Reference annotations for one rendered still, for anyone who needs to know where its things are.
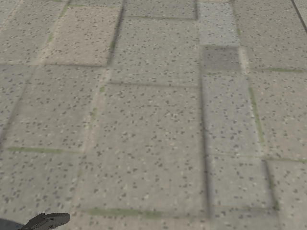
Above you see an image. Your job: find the robot left hand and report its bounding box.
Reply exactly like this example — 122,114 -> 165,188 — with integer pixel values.
18,213 -> 70,230

